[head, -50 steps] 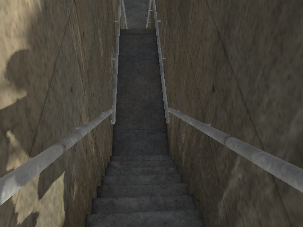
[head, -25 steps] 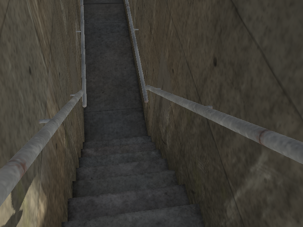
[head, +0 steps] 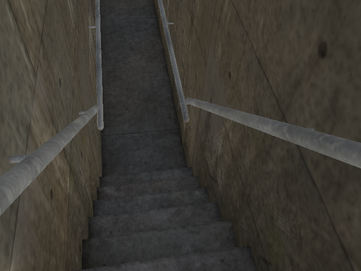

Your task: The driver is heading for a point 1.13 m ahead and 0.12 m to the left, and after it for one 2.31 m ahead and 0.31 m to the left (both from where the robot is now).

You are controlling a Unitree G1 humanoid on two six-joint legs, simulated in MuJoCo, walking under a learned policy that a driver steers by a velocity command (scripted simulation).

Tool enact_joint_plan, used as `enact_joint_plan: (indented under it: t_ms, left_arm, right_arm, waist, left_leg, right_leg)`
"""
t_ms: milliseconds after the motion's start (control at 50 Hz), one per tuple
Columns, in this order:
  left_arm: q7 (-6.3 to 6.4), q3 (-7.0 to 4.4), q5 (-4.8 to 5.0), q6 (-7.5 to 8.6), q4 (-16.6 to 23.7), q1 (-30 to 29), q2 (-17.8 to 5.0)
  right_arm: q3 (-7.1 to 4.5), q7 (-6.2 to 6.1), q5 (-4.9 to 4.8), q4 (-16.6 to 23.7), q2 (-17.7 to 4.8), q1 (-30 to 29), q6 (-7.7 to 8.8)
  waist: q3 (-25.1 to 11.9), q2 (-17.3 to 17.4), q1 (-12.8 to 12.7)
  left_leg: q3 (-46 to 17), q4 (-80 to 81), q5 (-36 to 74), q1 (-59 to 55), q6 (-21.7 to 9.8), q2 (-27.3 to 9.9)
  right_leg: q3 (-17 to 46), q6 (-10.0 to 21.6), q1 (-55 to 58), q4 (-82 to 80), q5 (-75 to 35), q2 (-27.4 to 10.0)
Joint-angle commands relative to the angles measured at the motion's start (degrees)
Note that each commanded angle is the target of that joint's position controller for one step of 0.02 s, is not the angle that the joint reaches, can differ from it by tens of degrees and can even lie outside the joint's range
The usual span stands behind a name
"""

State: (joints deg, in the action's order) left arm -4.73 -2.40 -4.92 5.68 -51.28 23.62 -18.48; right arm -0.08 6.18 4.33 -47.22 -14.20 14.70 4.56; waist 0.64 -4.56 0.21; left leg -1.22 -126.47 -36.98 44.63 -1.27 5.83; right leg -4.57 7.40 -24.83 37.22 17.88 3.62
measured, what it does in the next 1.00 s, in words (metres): goes down: left foot 0.21 m lower, then right foot 0.22 m lower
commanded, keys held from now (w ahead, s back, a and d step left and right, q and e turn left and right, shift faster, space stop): w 1.00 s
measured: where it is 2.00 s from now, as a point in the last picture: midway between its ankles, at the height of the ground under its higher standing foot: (146, 240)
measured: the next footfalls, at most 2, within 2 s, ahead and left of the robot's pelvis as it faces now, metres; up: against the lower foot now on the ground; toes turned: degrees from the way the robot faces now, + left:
left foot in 0.32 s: +0.26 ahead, +0.17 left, -0.21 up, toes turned +3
right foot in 0.76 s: +0.52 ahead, -0.10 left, -0.43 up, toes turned -7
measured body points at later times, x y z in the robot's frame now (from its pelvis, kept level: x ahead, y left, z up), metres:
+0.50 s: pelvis +0.25 +0.05 -0.23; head +0.27 +0.05 +0.21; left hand +0.31 +0.29 -0.37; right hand +0.22 -0.18 -0.38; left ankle +0.22 +0.16 -0.93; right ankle +0.33 -0.07 -0.75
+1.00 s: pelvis +0.48 -0.01 -0.45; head +0.50 -0.02 +0.00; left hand +0.41 +0.22 -0.59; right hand +0.62 -0.24 -0.58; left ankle +0.60 +0.14 -1.00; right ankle +0.48 -0.09 -1.15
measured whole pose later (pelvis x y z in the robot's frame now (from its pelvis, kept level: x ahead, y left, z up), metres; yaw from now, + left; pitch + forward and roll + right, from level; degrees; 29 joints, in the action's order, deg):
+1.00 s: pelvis +0.48 -0.01 -0.45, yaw +0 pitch -1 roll -1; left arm 2.6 1.0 0.5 1.1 -56.6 28.7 -9.9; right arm -0.8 -1.1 1.5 -49.4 -10.2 6.9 -1.0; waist 2.1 1.3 0.0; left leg -3.9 -91.4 -4.9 58.0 1.8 -2.1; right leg -8.2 3.8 -21.5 48.4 26.4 -0.4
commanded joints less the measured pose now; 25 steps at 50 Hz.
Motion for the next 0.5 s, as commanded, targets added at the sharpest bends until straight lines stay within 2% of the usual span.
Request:
enact_joint_plan:
  t_ms: [20,40,60,80,100,120,140,160,180,200,220,240,260,280,300,320,340,360,380,400,420,440,460,480,500]
  left_arm:
    - [0.53,-0.43,1.14,-0.58,-1.93,8.36,-1.09]
    - [1.82,2.79,-0.99,0.49,-1.98,2.73,7.85]
    - [2.61,4.97,-0.47,1.76,1.23,-5.13,10.90]
    - [3.66,5.96,-0.79,3.33,1.07,-5.19,8.83]
    - [4.01,5.71,-0.98,4.63,-2.02,-0.46,3.18]
    - [4.66,4.24,1.78,5.71,-2.49,2.78,-2.33]
    - [5.66,3.80,2.60,6.01,-4.84,10.84,-4.08]
    - [6.74,3.64,3.25,5.14,-9.07,21.96,-2.91]
    - [7.77,4.27,4.69,4.10,-9.19,26.46,0.34]
    - [8.13,5.43,4.85,2.96,-7.29,21.39,3.50]
    - [6.69,5.70,3.49,1.38,-6.82,18.36,1.68]
    - [4.85,4.96,1.61,-0.04,-6.77,13.85,-1.57]
    - [5.45,2.20,7.06,-1.36,-6.72,16.08,3.37]
    - [4.12,5.18,0.94,0.12,-3.00,4.90,-1.69]
    - [3.29,3.84,0.41,0.36,-2.74,1.74,-1.65]
    - [3.04,2.88,1.11,-0.09,-3.44,2.08,-3.12]
    - [0.11,1.89,-0.24,-0.30,-8.87,9.37,-6.64]
    - [-2.74,2.26,-1.03,0.20,-8.94,19.72,-1.22]
    - [-1.87,2.82,1.81,0.95,-0.77,9.61,-0.44]
    - [-0.79,4.29,2.61,1.18,3.12,2.29,4.36]
    - [0.67,4.55,3.30,0.12,6.75,-1.12,7.17]
    - [1.44,6.01,1.40,-0.63,10.81,-2.38,10.12]
    - [1.81,7.37,0.30,-1.80,8.94,-0.22,13.27]
    - [1.19,6.94,1.18,-3.05,6.24,3.25,11.13]
    - [1.53,4.63,1.10,-4.29,3.55,5.68,6.36]
  right_arm:
    - [2.14,0.57,1.15,3.99,4.63,10.26,-3.66]
    - [3.22,1.14,2.08,2.10,5.58,11.12,-3.55]
    - [2.29,2.08,1.50,0.04,1.74,10.91,-3.96]
    - [0.63,1.63,1.73,-0.53,-1.29,8.55,-3.31]
    - [1.15,2.41,1.85,-0.15,0.84,6.67,-2.43]
    - [-0.47,2.56,3.57,-1.76,-2.60,4.10,-1.57]
    - [-1.13,2.05,3.84,-0.75,-4.16,-1.35,-0.91]
    - [-0.99,0.85,2.73,0.09,-3.24,-6.73,-0.51]
    - [-0.73,0.09,1.46,0.32,-3.04,-11.10,-0.39]
    - [0.58,0.14,1.54,0.42,-1.67,-14.58,-0.57]
    - [1.38,0.53,0.55,-0.06,0.56,-14.04,-1.48]
    - [1.99,0.98,0.48,-1.01,1.47,-9.66,-2.38]
    - [1.66,-6.14,-6.46,1.10,5.47,-18.69,-0.76]
    - [2.36,-1.19,5.29,-2.10,0.75,-1.03,-2.17]
    - [-0.24,-0.55,6.02,-5.43,-3.54,9.51,-1.79]
    - [-1.74,-0.46,4.89,-6.14,-6.26,15.70,-1.56]
    - [-4.94,-0.28,2.51,-8.91,-9.09,28.32,-1.55]
    - [-5.44,1.54,-1.20,-6.95,-13.95,25.68,-1.01]
    - [-4.40,2.04,2.31,-6.43,-10.86,27.10,0.00]
    - [-3.30,1.50,4.14,-7.93,-6.88,26.26,0.12]
    - [-3.78,2.25,2.27,-7.77,-6.85,22.36,0.39]
    - [-4.38,2.00,0.31,-9.29,-7.46,17.25,0.53]
    - [-1.49,0.08,1.09,-7.45,3.39,12.05,2.03]
    - [-0.29,-0.79,1.02,-6.61,6.06,6.81,3.27]
    - [0.61,-0.94,0.69,-5.19,7.42,3.88,4.21]
  waist:
    - [-4.04,9.66,5.52]
    - [2.55,10.38,6.97]
    - [5.34,11.33,7.92]
    - [2.66,12.17,8.24]
    - [-0.56,9.03,8.44]
    - [-3.01,4.84,4.95]
    - [-6.48,3.08,-0.32]
    - [-6.62,-0.33,-5.52]
    - [-5.01,1.96,-9.32]
    - [-1.16,3.32,-9.64]
    - [-0.36,1.11,-7.73]
    - [2.64,-0.20,-4.86]
    - [-6.27,10.99,-9.44]
    - [7.42,-6.99,1.35]
    - [5.45,1.27,3.85]
    - [0.70,9.81,5.41]
    - [-2.34,14.46,10.66]
    - [-18.04,23.18,5.26]
    - [-12.93,14.58,8.46]
    - [-7.59,6.64,8.29]
    - [-1.30,3.56,3.81]
    - [2.34,6.28,-1.31]
    - [7.37,-0.23,-2.19]
    - [9.75,-0.13,-4.12]
    - [5.07,0.39,-5.10]
  left_leg:
    - [-4.66,9.18,28.49,36.11,-0.17,-9.26]
    - [-8.08,25.04,41.13,31.61,-1.25,-16.98]
    - [-7.04,39.08,55.03,15.65,-0.49,-18.26]
    - [-3.61,43.65,58.27,-3.15,1.54,-16.88]
    - [-0.08,38.47,62.68,-13.55,2.61,-13.84]
    - [-0.85,44.59,64.97,-5.76,2.83,-13.77]
    - [-1.87,52.30,63.74,3.87,2.29,-13.70]
    - [-1.82,57.37,58.10,16.31,2.17,-13.33]
    - [-1.29,69.75,61.89,20.41,2.80,-12.37]
    - [-0.22,86.36,67.06,12.54,2.90,-12.79]
    - [2.52,88.43,63.94,-1.93,2.15,-10.17]
    - [1.96,85.60,64.40,-8.65,1.20,-10.02]
    - [2.63,84.14,65.41,-20.77,1.76,-9.41]
    - [-0.03,82.30,61.02,-14.01,0.24,-11.96]
    - [1.44,86.45,57.88,-24.03,-0.74,-10.20]
    - [5.91,107.88,61.06,-35.52,-1.84,-8.86]
    - [13.58,102.82,64.53,-53.90,-5.17,-5.96]
    - [-10.30,82.67,69.86,-77.85,-20.27,-21.64]
    - [-15.41,89.13,67.05,-76.62,-20.16,-24.13]
    - [-16.53,92.81,56.94,-71.25,-18.67,-26.06]
    - [-21.82,97.88,42.89,-57.82,-20.03,-28.73]
    - [-33.59,99.94,29.82,-46.26,-25.08,-36.27]
    - [-24.29,101.63,26.83,-33.58,-19.94,-31.24]
    - [-16.28,100.04,24.78,-16.54,-17.93,-24.56]
    - [-8.64,98.84,13.05,1.50,-14.58,-18.74]
  right_leg:
    - [22.55,11.37,17.27,-4.36,-21.57,-18.27]
    - [20.61,8.13,1.22,-6.98,-20.72,-16.57]
    - [16.78,9.48,-20.65,-5.37,-18.87,-15.17]
    - [14.85,9.65,-36.16,-3.28,-6.65,-12.37]
    - [14.11,8.54,-42.69,-0.66,0.46,-9.33]
    - [11.82,4.51,-30.92,6.40,0.43,-7.21]
    - [12.09,1.74,-12.91,12.50,-7.68,-7.84]
    - [17.10,1.39,3.56,19.83,-11.11,-10.21]
    - [16.53,1.79,9.95,23.93,-9.57,-9.36]
    - [16.55,3.78,4.35,23.99,-0.32,-9.80]
    - [18.26,6.50,-7.71,20.70,5.83,-9.67]
    - [21.44,9.01,-15.46,20.19,10.70,-11.67]
    - [18.96,6.55,-3.81,19.59,-8.87,-12.01]
    - [24.65,7.83,-17.48,30.25,1.43,-14.36]
    - [23.20,7.64,-17.80,35.51,-2.21,-13.53]
    - [16.83,4.10,-12.92,51.09,0.48,-8.37]
    - [10.67,1.08,-21.00,73.85,-1.23,-2.89]
    - [8.05,-3.47,-45.79,99.01,28.23,0.96]
    - [7.25,-2.46,-58.77,102.06,24.42,0.67]
    - [10.12,-1.52,-66.24,93.45,14.40,-1.17]
    - [11.21,-2.35,-68.87,88.23,6.20,-5.40]
    - [14.52,-3.32,-71.54,79.98,2.67,-12.53]
    - [16.86,-3.26,-69.15,58.92,-16.12,-18.07]
    - [14.23,-3.37,-58.38,51.60,-27.39,-18.15]
    - [9.40,-2.67,-34.22,41.95,-36.80,-16.48]
Keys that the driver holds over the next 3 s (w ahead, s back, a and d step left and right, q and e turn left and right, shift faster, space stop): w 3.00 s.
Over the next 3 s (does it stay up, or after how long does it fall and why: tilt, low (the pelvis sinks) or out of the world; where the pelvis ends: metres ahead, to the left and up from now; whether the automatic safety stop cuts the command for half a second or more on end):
stays up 1.45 0.16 -1.32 its command is cut before an obstacle after 0.8 s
